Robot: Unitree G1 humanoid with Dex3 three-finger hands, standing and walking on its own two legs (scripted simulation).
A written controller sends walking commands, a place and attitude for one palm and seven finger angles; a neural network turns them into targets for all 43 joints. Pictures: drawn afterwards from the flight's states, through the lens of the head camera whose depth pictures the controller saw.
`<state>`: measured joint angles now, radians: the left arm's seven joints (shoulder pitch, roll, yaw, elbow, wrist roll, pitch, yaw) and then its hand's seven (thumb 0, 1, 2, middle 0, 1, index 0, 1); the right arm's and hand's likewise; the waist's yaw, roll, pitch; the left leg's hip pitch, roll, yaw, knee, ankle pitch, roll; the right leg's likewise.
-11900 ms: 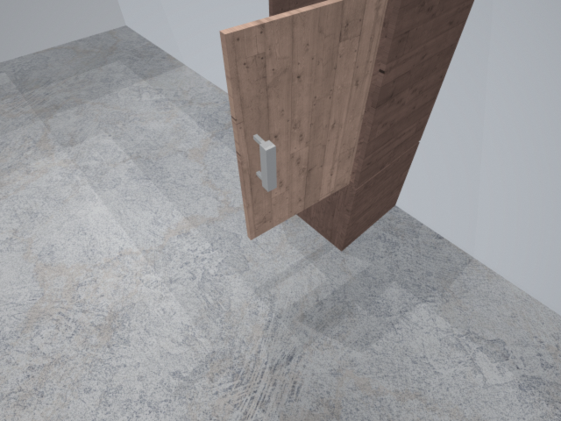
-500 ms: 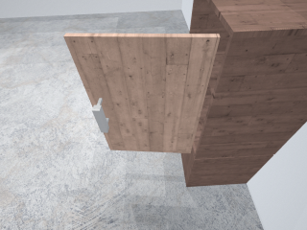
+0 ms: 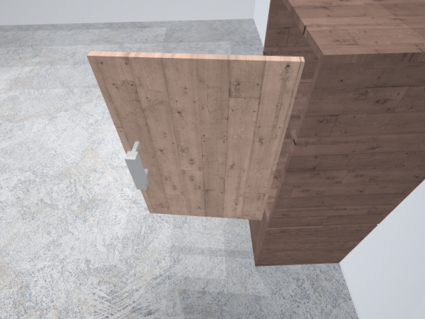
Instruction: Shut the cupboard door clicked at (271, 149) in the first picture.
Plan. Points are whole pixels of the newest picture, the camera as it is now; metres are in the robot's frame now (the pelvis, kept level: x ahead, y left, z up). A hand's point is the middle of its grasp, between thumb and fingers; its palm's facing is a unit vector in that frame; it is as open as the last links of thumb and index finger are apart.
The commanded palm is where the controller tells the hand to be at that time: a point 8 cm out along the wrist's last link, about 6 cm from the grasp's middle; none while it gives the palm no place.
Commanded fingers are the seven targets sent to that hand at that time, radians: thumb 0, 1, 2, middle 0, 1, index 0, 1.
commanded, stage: look again from close up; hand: left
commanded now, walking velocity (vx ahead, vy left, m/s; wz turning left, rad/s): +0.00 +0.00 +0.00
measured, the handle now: (139, 165) +0.48 +0.23 -0.04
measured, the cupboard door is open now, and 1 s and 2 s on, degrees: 84 84 84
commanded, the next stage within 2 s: raise the hand and make a fist in 0.44 s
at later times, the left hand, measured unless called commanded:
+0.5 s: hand out of the picture +0.01 +0.17 -0.17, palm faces +0.02 -0.98 -0.20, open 7.3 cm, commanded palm none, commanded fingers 0.00 0.90 0.90 -0.20 -0.30 -0.20 -0.30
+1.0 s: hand out of the picture +0.11 +0.18 -0.09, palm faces +0.02 -1.00 +0.02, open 6.0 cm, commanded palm +0.11 +0.23 -0.06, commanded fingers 0.00 0.90 0.90 -0.62 -0.76 -0.62 -0.76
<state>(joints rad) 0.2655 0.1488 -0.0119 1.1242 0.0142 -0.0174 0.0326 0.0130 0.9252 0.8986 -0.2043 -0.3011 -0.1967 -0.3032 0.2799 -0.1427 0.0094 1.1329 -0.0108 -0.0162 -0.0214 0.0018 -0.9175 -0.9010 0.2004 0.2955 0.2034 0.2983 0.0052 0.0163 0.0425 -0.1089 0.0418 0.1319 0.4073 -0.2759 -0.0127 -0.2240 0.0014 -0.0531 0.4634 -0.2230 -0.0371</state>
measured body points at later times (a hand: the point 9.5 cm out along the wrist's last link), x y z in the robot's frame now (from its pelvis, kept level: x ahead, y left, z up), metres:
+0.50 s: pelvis +0.01 +0.00 +0.00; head +0.02 -0.01 +0.45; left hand +0.01 +0.23 -0.16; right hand -0.01 -0.21 -0.16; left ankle -0.04 +0.12 -0.74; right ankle +0.02 -0.09 -0.74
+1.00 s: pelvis -0.06 +0.00 -0.11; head -0.01 +0.02 +0.33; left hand +0.10 +0.23 -0.09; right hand +0.21 -0.23 -0.12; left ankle -0.04 +0.12 -0.74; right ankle +0.02 -0.09 -0.74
